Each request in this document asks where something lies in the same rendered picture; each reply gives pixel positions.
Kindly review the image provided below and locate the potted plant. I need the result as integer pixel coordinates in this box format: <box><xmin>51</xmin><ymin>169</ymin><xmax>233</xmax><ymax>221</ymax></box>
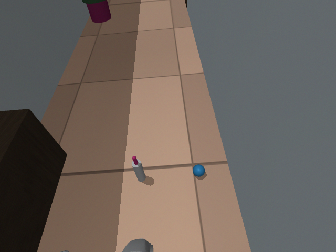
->
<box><xmin>82</xmin><ymin>0</ymin><xmax>111</xmax><ymax>23</ymax></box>

